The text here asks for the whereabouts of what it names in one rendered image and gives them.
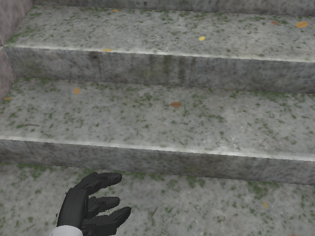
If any robot left forearm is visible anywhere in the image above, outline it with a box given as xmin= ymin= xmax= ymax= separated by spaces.
xmin=48 ymin=225 xmax=84 ymax=236

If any robot left hand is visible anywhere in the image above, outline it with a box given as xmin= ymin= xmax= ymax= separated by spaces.
xmin=56 ymin=172 xmax=131 ymax=236

